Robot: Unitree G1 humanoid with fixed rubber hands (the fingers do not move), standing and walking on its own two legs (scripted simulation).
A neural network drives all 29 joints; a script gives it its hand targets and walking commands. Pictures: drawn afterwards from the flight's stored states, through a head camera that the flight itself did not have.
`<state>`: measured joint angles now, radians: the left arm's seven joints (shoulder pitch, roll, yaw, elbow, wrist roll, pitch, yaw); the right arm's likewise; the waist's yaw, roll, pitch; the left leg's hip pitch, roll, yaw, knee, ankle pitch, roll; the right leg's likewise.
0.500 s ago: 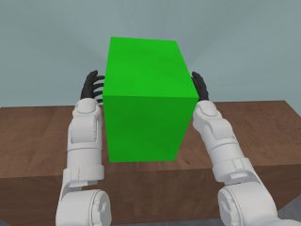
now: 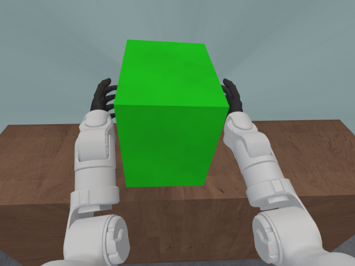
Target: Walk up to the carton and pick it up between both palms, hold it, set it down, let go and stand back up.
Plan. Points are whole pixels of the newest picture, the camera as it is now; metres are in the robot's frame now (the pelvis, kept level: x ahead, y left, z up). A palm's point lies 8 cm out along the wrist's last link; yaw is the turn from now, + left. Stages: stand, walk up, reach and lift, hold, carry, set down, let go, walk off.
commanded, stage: hold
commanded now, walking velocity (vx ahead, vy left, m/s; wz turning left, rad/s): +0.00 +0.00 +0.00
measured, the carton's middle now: (166, 114) +0.43 +0.01 +0.15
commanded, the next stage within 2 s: none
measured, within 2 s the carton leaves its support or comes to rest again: neither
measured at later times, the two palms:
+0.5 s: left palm (100, 114) +0.38 +0.15 +0.20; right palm (230, 111) +0.37 -0.14 +0.19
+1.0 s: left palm (99, 115) +0.37 +0.15 +0.20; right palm (229, 112) +0.37 -0.14 +0.19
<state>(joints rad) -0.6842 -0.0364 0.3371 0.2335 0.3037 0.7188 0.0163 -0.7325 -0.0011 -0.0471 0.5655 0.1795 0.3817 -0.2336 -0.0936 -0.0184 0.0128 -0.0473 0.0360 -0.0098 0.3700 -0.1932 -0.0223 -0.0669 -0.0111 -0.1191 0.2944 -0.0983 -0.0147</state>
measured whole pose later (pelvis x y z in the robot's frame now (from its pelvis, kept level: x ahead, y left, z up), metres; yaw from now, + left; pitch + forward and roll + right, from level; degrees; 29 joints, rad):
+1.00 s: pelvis +0.01 +0.00 +0.00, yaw +0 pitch -8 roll -1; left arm -0.66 -0.04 0.33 0.19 0.30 0.73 0.01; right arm -0.72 -0.01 -0.02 0.53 0.21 0.40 -0.25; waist -0.09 -0.02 0.02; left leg -0.03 0.04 -0.01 0.37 -0.20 -0.02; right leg -0.05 -0.01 -0.12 0.30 -0.11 -0.02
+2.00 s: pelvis +0.01 +0.00 +0.00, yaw +0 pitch -7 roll -1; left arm -0.67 -0.04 0.33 0.22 0.29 0.72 0.03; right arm -0.73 -0.02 -0.03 0.55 0.21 0.38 -0.24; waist -0.08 -0.01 0.02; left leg -0.04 0.04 -0.01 0.37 -0.20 -0.02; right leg -0.06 -0.01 -0.12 0.29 -0.11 -0.01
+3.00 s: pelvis +0.01 +0.00 +0.00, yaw +0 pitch -7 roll -1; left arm -0.65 -0.04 0.32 0.19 0.28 0.72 0.02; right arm -0.72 -0.02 -0.01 0.53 0.23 0.37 -0.26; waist -0.08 -0.01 0.03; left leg -0.04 0.04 -0.02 0.37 -0.21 -0.03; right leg -0.06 -0.01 -0.12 0.29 -0.11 -0.01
